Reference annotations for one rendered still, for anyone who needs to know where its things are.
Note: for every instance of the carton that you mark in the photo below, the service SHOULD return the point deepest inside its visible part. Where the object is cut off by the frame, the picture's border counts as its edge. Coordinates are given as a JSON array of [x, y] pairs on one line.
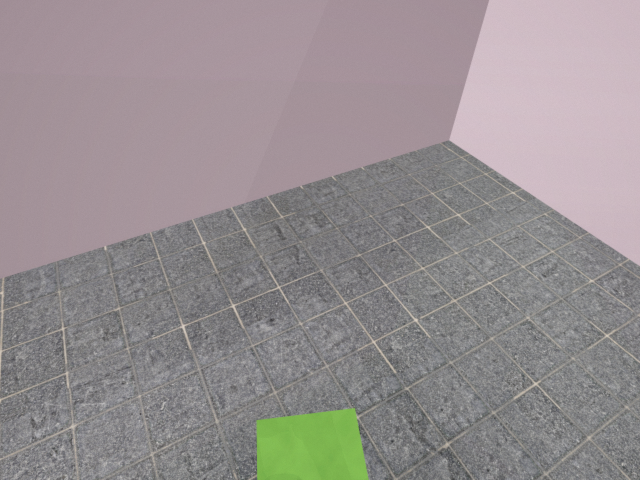
[[316, 446]]

